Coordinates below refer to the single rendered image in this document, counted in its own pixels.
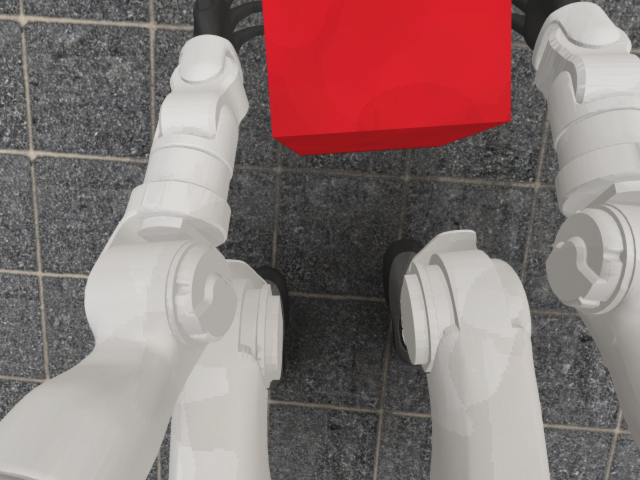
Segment right robot forearm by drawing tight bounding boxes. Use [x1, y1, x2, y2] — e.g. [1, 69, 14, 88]
[532, 2, 640, 217]

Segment right robot thigh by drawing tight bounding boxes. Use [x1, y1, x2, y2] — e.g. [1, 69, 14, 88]
[400, 249, 550, 480]

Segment left robot upper arm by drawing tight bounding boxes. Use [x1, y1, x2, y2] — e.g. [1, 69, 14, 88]
[0, 240, 238, 480]

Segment right robot upper arm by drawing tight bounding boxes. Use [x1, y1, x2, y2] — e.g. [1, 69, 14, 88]
[546, 203, 640, 451]

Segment carton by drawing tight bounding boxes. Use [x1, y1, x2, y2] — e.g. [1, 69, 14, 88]
[262, 0, 511, 156]

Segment robot left hand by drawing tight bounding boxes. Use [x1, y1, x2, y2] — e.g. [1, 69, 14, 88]
[193, 0, 265, 53]

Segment robot right hand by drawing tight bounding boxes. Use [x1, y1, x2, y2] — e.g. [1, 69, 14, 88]
[511, 0, 581, 50]

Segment left robot forearm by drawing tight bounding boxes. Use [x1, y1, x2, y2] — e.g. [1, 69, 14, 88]
[84, 35, 249, 317]

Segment right robot foot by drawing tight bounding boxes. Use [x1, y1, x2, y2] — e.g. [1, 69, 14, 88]
[383, 239, 423, 366]

